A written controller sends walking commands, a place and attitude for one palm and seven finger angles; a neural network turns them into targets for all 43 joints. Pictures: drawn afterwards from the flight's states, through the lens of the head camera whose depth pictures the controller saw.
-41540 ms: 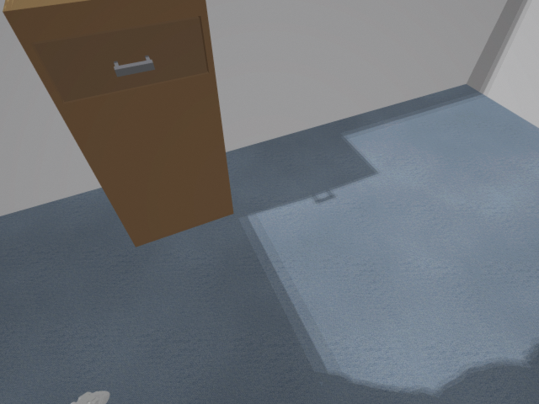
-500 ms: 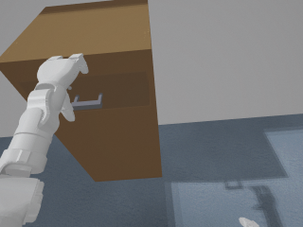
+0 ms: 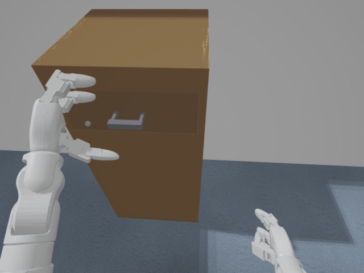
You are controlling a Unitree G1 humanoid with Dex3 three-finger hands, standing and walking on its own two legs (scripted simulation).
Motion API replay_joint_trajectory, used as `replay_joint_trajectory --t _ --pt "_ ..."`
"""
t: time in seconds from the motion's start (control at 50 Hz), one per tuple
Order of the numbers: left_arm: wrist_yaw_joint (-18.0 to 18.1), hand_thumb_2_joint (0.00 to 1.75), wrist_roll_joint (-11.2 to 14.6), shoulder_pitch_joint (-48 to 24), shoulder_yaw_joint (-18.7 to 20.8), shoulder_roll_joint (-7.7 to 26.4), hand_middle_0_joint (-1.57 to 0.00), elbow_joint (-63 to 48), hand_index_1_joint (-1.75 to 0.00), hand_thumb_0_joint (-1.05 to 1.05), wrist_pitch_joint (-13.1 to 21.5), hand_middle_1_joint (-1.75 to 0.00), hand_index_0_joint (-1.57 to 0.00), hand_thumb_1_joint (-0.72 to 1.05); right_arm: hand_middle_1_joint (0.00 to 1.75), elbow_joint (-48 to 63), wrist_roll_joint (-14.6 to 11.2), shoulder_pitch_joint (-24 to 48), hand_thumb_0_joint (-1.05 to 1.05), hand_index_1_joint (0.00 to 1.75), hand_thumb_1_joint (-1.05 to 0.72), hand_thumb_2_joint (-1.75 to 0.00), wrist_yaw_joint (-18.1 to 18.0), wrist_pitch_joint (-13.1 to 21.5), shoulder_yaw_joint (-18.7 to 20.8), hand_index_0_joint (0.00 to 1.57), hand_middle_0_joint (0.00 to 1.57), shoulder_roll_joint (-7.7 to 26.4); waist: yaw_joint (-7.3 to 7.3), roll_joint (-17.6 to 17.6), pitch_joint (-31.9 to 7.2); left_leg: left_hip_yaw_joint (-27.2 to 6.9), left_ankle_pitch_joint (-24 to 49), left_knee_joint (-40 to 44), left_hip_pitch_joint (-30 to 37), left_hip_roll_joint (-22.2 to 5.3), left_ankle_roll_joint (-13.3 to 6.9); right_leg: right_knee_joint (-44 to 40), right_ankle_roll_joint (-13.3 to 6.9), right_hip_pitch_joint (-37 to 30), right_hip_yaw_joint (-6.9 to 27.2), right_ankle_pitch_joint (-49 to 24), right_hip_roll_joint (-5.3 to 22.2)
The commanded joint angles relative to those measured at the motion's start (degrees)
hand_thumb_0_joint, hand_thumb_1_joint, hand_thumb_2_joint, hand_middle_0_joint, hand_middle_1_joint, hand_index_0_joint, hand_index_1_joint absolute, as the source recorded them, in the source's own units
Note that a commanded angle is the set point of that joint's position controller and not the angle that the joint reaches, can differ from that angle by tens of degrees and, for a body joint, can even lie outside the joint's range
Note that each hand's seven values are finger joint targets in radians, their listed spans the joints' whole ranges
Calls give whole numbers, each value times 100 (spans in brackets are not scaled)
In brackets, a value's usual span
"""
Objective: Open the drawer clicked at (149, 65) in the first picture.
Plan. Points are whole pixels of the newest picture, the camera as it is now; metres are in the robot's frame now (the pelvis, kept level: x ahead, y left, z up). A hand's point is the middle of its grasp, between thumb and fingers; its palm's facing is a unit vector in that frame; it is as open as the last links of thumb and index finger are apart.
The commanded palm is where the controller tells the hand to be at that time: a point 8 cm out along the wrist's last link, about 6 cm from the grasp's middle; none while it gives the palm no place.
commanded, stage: draw the hand back to the body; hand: left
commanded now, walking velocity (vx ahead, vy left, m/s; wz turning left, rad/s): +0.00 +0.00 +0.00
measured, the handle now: (127, 119) +0.50 +0.24 +0.03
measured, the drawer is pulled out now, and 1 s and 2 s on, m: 0.00 0.00 0.00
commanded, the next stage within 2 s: step back with the hand held close in 0.80 s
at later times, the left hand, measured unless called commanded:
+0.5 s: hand (39, 179) +0.19 +0.23 +0.21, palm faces +0.42 -0.83 -0.37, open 9.5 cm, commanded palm +0.13 +0.27 +0.22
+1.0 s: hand (18, 199) +0.15 +0.24 +0.21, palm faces +0.47 -0.79 -0.39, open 7.4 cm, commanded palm +0.09 +0.28 +0.22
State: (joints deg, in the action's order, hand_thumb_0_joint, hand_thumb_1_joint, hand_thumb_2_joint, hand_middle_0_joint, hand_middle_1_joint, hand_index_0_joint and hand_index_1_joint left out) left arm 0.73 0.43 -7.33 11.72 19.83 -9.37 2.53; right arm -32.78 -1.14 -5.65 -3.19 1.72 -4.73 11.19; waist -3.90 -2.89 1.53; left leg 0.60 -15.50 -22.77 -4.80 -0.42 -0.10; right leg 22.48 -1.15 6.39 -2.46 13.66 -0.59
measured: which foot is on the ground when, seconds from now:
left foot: down 0.00-1.00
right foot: down 0.00-1.00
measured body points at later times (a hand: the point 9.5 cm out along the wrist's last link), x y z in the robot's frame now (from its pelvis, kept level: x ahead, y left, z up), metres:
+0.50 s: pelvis -0.01 +0.00 +0.00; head -0.03 -0.02 +0.45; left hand +0.16 +0.27 +0.23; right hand +0.18 -0.23 -0.08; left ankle -0.03 +0.12 -0.74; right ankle -0.01 -0.11 -0.74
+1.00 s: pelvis -0.03 +0.00 +0.00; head -0.05 -0.02 +0.45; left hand +0.12 +0.28 +0.23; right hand +0.16 -0.21 -0.08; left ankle -0.03 +0.12 -0.74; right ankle -0.01 -0.11 -0.74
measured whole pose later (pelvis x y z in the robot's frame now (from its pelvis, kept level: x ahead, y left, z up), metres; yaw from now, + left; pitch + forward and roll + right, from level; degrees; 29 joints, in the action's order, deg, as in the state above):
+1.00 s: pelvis -0.03 +0.00 +0.00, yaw +1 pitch -3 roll -1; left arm 5.8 3.2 25.9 22.9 19.5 -32.3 8.8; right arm -35.3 0.9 -10.8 -3.4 6.8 -2.2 12.0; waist -2.2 -3.6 -0.1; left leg -0.6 -15.0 -27.6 -9.5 -1.7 0.2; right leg 22.3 -1.6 8.4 -3.7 10.9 -1.8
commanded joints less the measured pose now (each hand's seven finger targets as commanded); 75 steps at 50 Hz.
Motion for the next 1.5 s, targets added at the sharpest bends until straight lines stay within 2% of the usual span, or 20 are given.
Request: replay_joint_trajectory --t 0.0,0.04,0.1,0.14,0.22,0.3,0.48,0.54,0.64,0.88,0.9,0.92,0.94,1.0,1.12,1.14,1.3,1.36,1.42,1.48 --pt "377 47 419 -1126 967 1120 -27 -1464 -95 0 430 -95 -27 -12 30 609 61 357 0 30 -90 -90 -98 374 341 20 20 692 126 -369 -1066 148 2170 233 250 -65 6 -216 -23 -551 -31 -1977 -18" --pt "400 50 447 -795 989 1086 -27 -1618 -91 0 488 -91 -27 -5 30 588 82 391 0 30 -90 -90 -101 448 365 20 20 718 100 -215 -950 146 2101 252 200 -69 -15 -272 -22 -561 -16 -1938 -24" --pt "400 54 463 -254 943 957 -26 -2145 -84 0 583 -84 -26 6 30 633 94 408 0 30 -90 -90 -66 558 403 20 20 706 75 -324 -1167 136 2338 186 279 -76 -20 -184 -18 -660 13 -2117 6" --pt "415 57 480 267 1052 990 -25 -2255 -80 0 614 -80 -25 13 30 605 110 401 0 30 -90 -90 -42 631 446 20 20 746 50 -25 -1169 130 2398 156 237 -94 -30 -181 0 -688 1 -2194 -4" --pt "467 63 466 1090 1292 1066 -25 -2807 -70 0 695 -70 -25 27 30 583 118 359 0 30 -90 -90 -24 709 523 20 20 734 20 -113 -1261 174 2538 74 232 -87 -34 -115 22 -694 25 -2337 37" --pt "488 69 491 1820 1457 1065 -24 -3005 -62 0 751 -62 -24 41 30 568 112 350 0 30 -90 -90 -28 753 564 20 20 721 28 86 -908 168 2060 100 32 -91 -41 -197 40 -482 25 -1935 44" --pt "506 82 476 3049 1594 991 -21 -3554 -41 0 861 -41 -21 73 30 627 103 322 0 30 -90 -90 -85 895 578 20 20 638 -6 -67 -468 122 1276 97 -142 -100 -24 -360 30 -114 101 -1096 38" --pt "543 87 434 2655 1516 983 -21 -3426 -34 0 834 -34 -21 83 30 554 116 302 0 30 -90 -90 -132 938 567 20 20 664 79 136 -171 94 949 83 -151 -94 -46 -543 43 162 150 -669 25" --pt "607 90 378 2335 1456 967 -20 -3404 -30 0 836 -30 -20 90 30 499 136 343 0 30 -90 -90 -180 1020 535 20 20 635 55 -119 -159 19 564 160 -95 -73 -39 -643 15 211 167 -97 47" --pt "594 90 397 2478 1451 913 -20 -3400 -30 0 812 -30 -20 90 30 510 159 413 0 30 -90 -90 -134 1087 497 20 20 566 -36 -139 -169 -59 596 234 -227 -98 -9 -552 -16 9 168 -139 84" --pt "625 90 339 2528 2073 1395 -20 -3331 -30 0 951 -30 -20 90 30 724 140 176 0 30 -90 -90 -119 889 557 20 20 824 303 250 207 -231 290 -46 -572 -161 -134 -934 23 876 792 -45 338" --pt "610 90 268 2853 1775 1078 -20 -3125 -30 0 945 -30 -20 90 30 653 187 140 0 30 -90 -90 -110 743 599 20 20 782 351 772 126 -307 221 -373 -568 -103 -143 -1091 -23 1002 910 98 516" --pt "618 90 232 2815 1860 1179 -20 -3387 -30 0 996 -30 -20 90 30 708 197 152 0 30 -90 -90 -103 679 630 20 20 810 348 720 24 -257 269 -577 -536 -57 -134 -1134 -91 1135 1001 -31 641" --pt "733 90 155 3238 1617 918 -20 -3582 -30 0 992 -30 -20 90 30 818 190 -111 0 30 -90 -90 -131 458 689 20 20 777 465 516 -615 -292 388 -916 -751 -166 -70 -643 -282 848 1044 -477 994" --pt "825 90 224 3927 2124 1351 -20 -4289 -30 0 1159 -30 -20 90 30 1151 97 -105 0 30 -90 -90 -111 427 756 20 20 773 376 -111 -1260 -570 2348 -297 -1219 -650 -125 690 26 -74 363 -1962 377" --pt "825 90 214 3961 2193 1432 -20 -4388 -30 0 1187 -30 -20 90 30 1156 112 -82 0 30 -90 -90 -114 455 780 20 20 787 353 -326 -1257 -557 2295 -276 -1288 -643 -112 755 29 -28 353 -1898 358" --pt "838 90 225 4014 2260 1371 -20 -4350 -30 0 1397 -30 -20 90 30 1111 131 -237 0 30 -90 -90 -52 663 759 20 20 840 373 -490 -985 -680 1096 19 -2280 -774 -174 1124 60 -71 333 -1217 237" --pt "861 90 211 3815 2216 1291 -20 -4120 -30 0 1399 -30 -20 90 30 1068 152 -275 0 30 -90 -90 -82 698 738 20 20 840 417 -234 -672 -712 211 111 -2722 -779 -211 1086 55 82 403 -768 237" --pt "870 90 172 3577 2163 1234 -20 -3922 -30 0 1421 -30 -20 90 30 1044 130 -309 0 30 -90 -90 -75 733 734 20 20 839 466 -73 -523 -592 -1119 -48 -2947 -611 -245 760 -12 420 741 -64 394" --pt "900 90 114 3318 2068 1251 -20 -3969 -30 0 1444 -30 -20 90 30 990 152 -350 0 30 -90 -90 -89 737 740 20 20 853 496 380 -424 -450 -1403 -666 -2387 -286 -142 -169 -131 1385 1166 1154 664"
